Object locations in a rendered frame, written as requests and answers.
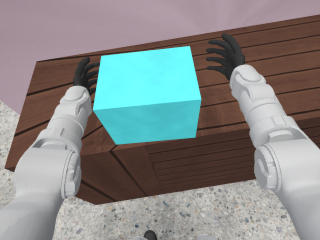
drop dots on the right robot upper arm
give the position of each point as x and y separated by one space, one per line
291 169

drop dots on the robot left foot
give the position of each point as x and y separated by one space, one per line
150 235

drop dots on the right robot hand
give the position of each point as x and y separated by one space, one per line
232 54

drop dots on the carton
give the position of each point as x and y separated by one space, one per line
148 96

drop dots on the pedestal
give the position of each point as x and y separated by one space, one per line
286 53

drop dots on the robot right forearm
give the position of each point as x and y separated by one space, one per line
261 109

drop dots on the left robot upper arm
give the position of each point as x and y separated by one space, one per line
45 178

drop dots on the left robot hand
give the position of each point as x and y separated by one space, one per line
81 76

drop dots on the robot left forearm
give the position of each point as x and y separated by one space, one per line
67 125

